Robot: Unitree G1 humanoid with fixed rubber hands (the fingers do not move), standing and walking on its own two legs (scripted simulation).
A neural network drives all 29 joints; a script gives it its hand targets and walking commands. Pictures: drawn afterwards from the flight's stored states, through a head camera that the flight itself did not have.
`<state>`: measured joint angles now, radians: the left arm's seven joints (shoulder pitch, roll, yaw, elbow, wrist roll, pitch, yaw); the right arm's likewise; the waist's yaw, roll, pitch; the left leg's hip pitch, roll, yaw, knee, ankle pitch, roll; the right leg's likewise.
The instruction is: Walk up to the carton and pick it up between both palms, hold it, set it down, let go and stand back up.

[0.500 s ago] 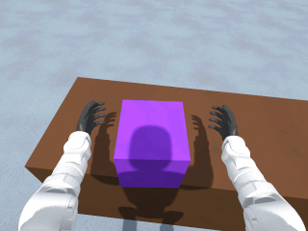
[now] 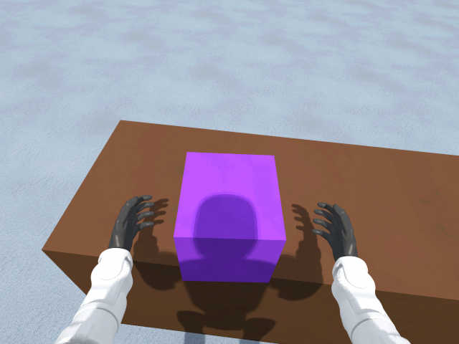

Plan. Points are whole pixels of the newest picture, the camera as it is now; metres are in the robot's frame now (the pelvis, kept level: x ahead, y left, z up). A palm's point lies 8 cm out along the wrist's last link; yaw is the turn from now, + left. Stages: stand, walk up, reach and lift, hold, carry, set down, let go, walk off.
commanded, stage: set down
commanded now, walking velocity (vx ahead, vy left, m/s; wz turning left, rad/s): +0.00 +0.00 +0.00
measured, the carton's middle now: (228, 218) +0.40 +0.03 -0.05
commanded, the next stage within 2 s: none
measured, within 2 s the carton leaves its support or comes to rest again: neither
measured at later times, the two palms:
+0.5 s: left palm (119, 287) +0.24 +0.21 -0.04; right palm (349, 296) +0.24 -0.20 -0.03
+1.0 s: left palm (112, 318) +0.19 +0.22 -0.06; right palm (353, 332) +0.19 -0.20 -0.06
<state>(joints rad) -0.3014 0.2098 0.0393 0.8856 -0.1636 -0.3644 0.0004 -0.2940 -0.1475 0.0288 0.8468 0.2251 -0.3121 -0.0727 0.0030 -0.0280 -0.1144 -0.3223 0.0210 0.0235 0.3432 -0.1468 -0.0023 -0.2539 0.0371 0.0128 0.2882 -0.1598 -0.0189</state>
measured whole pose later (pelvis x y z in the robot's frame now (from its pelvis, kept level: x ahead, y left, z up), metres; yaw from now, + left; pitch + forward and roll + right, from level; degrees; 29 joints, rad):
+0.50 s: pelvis +0.01 +0.00 +0.00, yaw -1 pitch +3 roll -1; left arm 0.01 0.21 -0.03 0.70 -0.17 -0.37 0.01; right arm 0.01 -0.14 0.07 0.72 0.19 -0.37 -0.05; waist 0.02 -0.04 -0.06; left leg -0.23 0.03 0.03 0.38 -0.19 -0.01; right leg -0.17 0.04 0.02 0.33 -0.21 -0.02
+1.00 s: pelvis +0.02 +0.00 +0.00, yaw +0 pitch +1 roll +0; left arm 0.20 0.21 -0.05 0.57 -0.13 -0.20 0.03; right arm 0.20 -0.15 0.05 0.65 0.14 -0.28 -0.02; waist 0.02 -0.03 -0.04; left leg -0.18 0.02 0.03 0.38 -0.22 0.00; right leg -0.11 0.03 0.03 0.33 -0.23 -0.02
